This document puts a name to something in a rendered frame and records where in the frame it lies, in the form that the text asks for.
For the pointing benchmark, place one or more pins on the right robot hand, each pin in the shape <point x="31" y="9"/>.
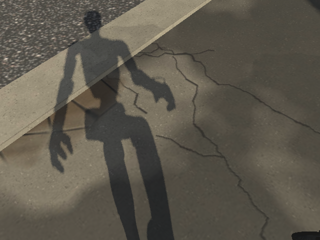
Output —
<point x="306" y="235"/>

